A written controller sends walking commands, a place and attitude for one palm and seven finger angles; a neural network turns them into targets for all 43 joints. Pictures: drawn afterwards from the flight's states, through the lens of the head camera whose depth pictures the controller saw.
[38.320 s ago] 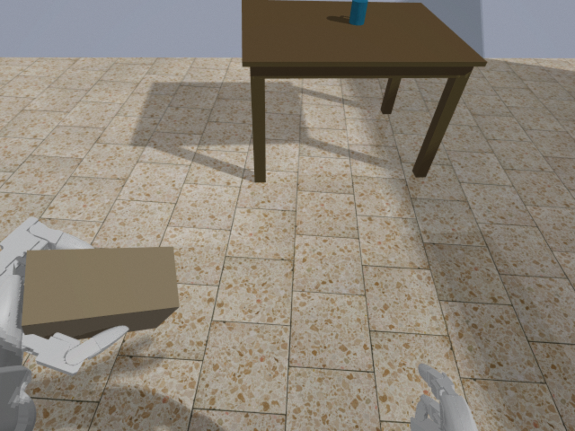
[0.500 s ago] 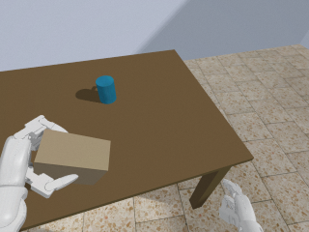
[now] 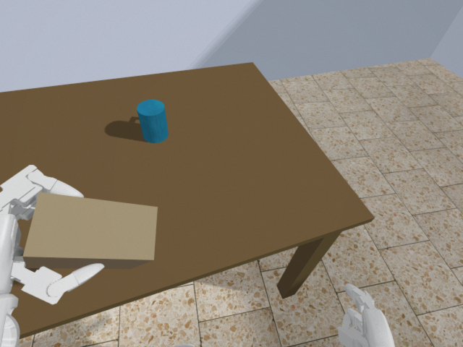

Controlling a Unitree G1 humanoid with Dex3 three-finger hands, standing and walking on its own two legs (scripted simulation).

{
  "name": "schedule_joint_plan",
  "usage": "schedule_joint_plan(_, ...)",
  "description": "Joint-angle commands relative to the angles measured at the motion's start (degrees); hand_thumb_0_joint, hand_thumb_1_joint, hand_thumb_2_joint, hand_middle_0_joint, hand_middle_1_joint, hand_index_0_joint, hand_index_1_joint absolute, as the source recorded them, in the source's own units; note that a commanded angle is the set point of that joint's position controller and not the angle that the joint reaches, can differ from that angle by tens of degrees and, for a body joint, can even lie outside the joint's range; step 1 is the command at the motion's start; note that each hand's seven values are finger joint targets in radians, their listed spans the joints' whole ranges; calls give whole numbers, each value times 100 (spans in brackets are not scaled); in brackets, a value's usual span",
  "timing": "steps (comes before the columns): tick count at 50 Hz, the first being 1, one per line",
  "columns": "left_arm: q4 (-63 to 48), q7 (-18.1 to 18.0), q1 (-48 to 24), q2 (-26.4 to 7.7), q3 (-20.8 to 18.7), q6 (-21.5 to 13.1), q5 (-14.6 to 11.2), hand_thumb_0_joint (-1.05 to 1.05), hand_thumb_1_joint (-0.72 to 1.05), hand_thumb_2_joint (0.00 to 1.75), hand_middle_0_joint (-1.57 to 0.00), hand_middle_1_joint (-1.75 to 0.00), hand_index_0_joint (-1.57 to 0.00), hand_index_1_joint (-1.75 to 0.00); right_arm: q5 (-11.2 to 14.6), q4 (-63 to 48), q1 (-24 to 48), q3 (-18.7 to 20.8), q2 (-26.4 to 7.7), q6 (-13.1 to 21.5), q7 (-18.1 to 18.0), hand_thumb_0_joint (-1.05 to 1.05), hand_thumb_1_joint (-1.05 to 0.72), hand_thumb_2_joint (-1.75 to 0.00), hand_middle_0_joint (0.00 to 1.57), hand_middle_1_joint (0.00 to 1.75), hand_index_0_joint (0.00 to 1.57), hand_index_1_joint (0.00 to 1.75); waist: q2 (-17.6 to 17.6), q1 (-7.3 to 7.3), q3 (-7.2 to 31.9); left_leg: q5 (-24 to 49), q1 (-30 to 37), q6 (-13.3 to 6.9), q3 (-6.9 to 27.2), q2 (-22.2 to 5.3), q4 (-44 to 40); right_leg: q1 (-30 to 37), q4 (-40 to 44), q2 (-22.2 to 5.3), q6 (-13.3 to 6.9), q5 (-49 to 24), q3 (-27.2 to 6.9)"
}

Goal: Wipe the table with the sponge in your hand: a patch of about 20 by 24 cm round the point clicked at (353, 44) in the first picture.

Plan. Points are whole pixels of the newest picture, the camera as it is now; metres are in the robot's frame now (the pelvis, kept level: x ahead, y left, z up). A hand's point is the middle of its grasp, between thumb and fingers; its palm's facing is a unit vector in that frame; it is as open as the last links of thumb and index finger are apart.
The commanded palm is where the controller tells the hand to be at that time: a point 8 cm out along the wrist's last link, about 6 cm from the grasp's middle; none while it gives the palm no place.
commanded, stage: step back with the hand held close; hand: left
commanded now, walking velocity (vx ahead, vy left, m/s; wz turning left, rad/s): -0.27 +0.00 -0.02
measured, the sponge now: (110, 238) +0.23 +0.18 +0.14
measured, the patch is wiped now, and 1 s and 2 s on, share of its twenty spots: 1.00 1.00 1.00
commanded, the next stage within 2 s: stop stepping back and stand still in 0.80 s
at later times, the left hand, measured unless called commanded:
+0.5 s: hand (25, 285) +0.15 +0.24 +0.17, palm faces +0.28 -0.86 -0.43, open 10.7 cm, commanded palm +0.08 +0.29 +0.19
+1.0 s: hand out of the picture -0.02 +0.18 +0.17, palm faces +0.29 -0.85 -0.43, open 10.7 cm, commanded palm -0.07 +0.24 +0.19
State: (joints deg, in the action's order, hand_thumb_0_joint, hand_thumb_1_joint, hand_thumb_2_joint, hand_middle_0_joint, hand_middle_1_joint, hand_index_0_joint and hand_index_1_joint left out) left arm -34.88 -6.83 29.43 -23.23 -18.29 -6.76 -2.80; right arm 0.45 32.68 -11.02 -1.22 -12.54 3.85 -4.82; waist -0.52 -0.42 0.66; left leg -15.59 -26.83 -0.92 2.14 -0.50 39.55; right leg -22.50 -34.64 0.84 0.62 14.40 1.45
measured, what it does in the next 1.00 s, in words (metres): walks backwards: left foot, then right foot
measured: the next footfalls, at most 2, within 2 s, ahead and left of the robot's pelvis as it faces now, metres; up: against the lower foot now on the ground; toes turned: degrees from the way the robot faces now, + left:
left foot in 0.48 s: -0.05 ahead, +0.14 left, +0.00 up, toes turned +2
right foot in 0.80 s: -0.08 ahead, -0.13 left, +0.00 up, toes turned -1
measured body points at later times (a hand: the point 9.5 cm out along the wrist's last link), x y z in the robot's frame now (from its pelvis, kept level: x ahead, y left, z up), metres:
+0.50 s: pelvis -0.07 +0.01 +0.00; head -0.03 +0.04 +0.45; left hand +0.13 +0.28 +0.19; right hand +0.12 -0.24 -0.06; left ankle -0.09 +0.13 -0.73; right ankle +0.00 -0.13 -0.72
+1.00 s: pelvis -0.23 -0.04 +0.00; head -0.23 -0.04 +0.45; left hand -0.05 +0.23 +0.19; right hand -0.07 -0.29 -0.07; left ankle -0.26 +0.10 -0.63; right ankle -0.12 -0.13 -0.72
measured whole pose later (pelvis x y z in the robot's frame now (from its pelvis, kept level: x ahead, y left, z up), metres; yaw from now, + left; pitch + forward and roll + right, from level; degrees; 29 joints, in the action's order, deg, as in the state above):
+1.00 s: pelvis -0.23 -0.04 +0.00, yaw +0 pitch +1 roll +1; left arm -33.4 -6.4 33.1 -22.8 -19.1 -5.9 -2.9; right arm 1.1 34.4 -11.5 0.0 -11.7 3.0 -2.9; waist -2.3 -2.2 2.3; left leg -23.3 -30.8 2.0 0.9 0.2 70.7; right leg -25.9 -32.1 0.7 -3.1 7.1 1.7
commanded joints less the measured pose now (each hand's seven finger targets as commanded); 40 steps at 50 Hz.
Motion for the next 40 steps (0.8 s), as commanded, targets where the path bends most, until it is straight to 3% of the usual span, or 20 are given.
schedule_joint_plan(1,-1295,-253,-315,-1030,-1034,-462,-44,0,10,130,-120,-160,-120,-160,-19,-943,503,342,-820,309,-75,0,-90,-90,20,30,20,30,726,34,726,-1040,347,-210,865,-585,-1118,-72,390,-557,-270,-303,-471)
schedule_joint_plan(5,-1113,-201,-438,-850,-1036,-474,72,0,10,130,-120,-160,-120,-160,-74,-904,475,373,-829,426,-75,0,-90,-90,20,30,20,30,1499,59,742,-1314,-182,-560,1615,-1245,-2249,538,-933,137,52,569,-138)
schedule_joint_plan(7,-1009,-180,-673,-755,-906,-461,109,0,10,130,-120,-160,-120,-160,-94,-829,453,369,-815,484,-39,0,-90,-90,20,30,20,30,1288,94,628,-512,-81,-617,1420,-1357,-1986,454,-834,92,41,653,-239)
schedule_joint_plan(11,-1016,-111,-829,-568,-533,-411,71,0,10,130,-120,-160,-120,-160,-52,-741,405,303,-777,533,25,0,-90,-90,20,30,20,30,715,109,725,961,745,-394,1061,-1133,-1107,393,740,-97,-72,-326,-439)
schedule_joint_plan(12,-1021,-108,-920,-661,-572,-419,80,0,10,130,-120,-160,-120,-160,-54,-728,468,299,-782,507,35,0,-90,-90,20,30,20,30,377,106,686,850,649,-296,853,-949,-648,470,1154,-372,-190,-1294,-688)
schedule_joint_plan(14,-1141,-145,-1009,-844,-550,-409,14,0,10,130,-120,-160,-120,-160,44,-687,408,404,-646,382,30,0,-90,-90,20,30,20,30,-879,-4,1184,379,574,131,121,-238,678,730,1253,-1520,-750,-3287,-1685)
schedule_joint_plan(15,-1145,-168,-970,-837,-544,-405,-19,0,10,130,-120,-160,-120,-160,107,-734,434,455,-641,333,18,0,-90,-90,20,30,20,30,-1226,4,1168,-568,468,220,63,-3,1536,583,1438,-2041,-1048,-3524,-1914)
schedule_joint_plan(16,-1203,-181,-833,-907,-655,-425,-24,0,10,130,-120,-160,-120,-160,104,-804,536,445,-622,302,2,0,-90,-90,20,30,20,30,-1168,73,1110,-1204,327,206,205,-26,2249,361,1532,-2232,-1189,-3393,-1874)
schedule_joint_plan(18,-1280,-193,-517,-1048,-866,-411,-50,0,10,130,-120,-160,-120,-160,30,-875,661,299,-460,228,21,0,-90,-90,20,30,20,30,-529,33,871,-1390,43,176,309,-180,2233,209,1339,-2183,-1106,-3402,-1635)
schedule_joint_plan(19,-1238,-215,-356,-1265,-1151,-405,-28,0,10,130,-120,-160,-120,-160,-21,-854,771,230,-455,140,29,0,-90,-90,20,30,20,30,-180,41,777,-1292,-22,145,293,-274,1449,406,1042,-2018,-1013,-3718,-1372)
schedule_joint_plan(22,-1232,-251,75,-1094,-1161,-484,-58,0,10,130,-120,-160,-120,-160,30,-860,659,293,-515,9,-5,0,-90,-90,20,30,20,30,-34,-76,1139,120,562,128,-108,-210,-866,772,154,-1452,-518,-3745,-903)
schedule_joint_plan(23,-1433,-268,91,-1094,-1185,-537,-85,0,10,130,-120,-160,-120,-160,31,-894,623,387,-646,16,-18,0,-90,-90,20,30,20,30,311,-47,1318,1306,1058,-18,166,-591,-1352,592,-226,-1110,-298,-3060,-683)
schedule_joint_plan(24,-1438,-295,176,-1171,-1328,-523,-101,0,10,130,-120,-160,-120,-160,27,-911,645,492,-762,64,-17,0,-90,-90,20,30,20,30,1175,-7,1297,3184,1698,-378,1273,-1549,-1692,-286,-963,-485,36,-956,-319)
schedule_joint_plan(25,-1599,-272,112,-1041,-1221,-559,-98,0,10,130,-120,-160,-120,-160,-8,-849,513,530,-642,148,55,0,-90,-90,20,30,20,30,1530,8,1460,4710,2425,-650,1489,-2060,-1469,-1167,-1692,-108,52,1160,-427)
schedule_joint_plan(27,-1691,-254,-58,-1109,-1304,-583,-4,0,10,130,-120,-160,-120,-160,-87,-712,312,535,-638,369,115,0,-90,-90,20,30,20,30,1342,-3,1473,5099,2624,-860,1228,-1999,-1139,-1639,-2201,-126,103,1605,-521)
schedule_joint_plan(29,-2134,-258,-266,-856,-1012,-427,-37,0,10,130,-120,-160,-120,-160,-40,-613,241,523,-689,479,207,0,-90,-90,20,30,20,30,1455,-39,1545,5638,2925,-586,698,-1708,-1056,-1353,-1829,-40,128,1258,-399)
schedule_joint_plan(32,-1708,-237,-377,-504,-615,-215,25,0,10,130,-120,-160,-120,-160,34,-581,253,508,-747,553,279,0,-90,-90,20,30,20,30,1251,1,914,4331,2077,-420,512,-1636,-1321,-679,-1041,-140,89,477,-311)
schedule_joint_plan(34,-1561,-255,-525,-709,-694,-130,58,0,10,130,-120,-160,-120,-160,-10,-642,353,441,-782,539,238,0,-90,-90,20,30,20,30,1406,13,688,3382,1572,-435,565,-1596,-1494,-234,-668,-59,89,433,-173)
schedule_joint_plan(35,-1407,-236,-482,-519,-576,-112,27,0,10,130,-120,-160,-120,-160,-16,-648,364,401,-723,540,237,0,-90,-90,20,30,20,30,1375,13,679,3007,1385,-431,667,-1588,-1506,-59,-463,-50,69,369,-162)
schedule_joint_plan(40,-1126,-185,-317,-711,-850,-250,17,0,10,130,-120,-160,-120,-160,-12,-737,482,336,-714,511,235,0,-90,-90,20,30,20,30,935,129,791,835,548,-222,607,-1254,-745,1120,1191,-124,59,-1060,-40)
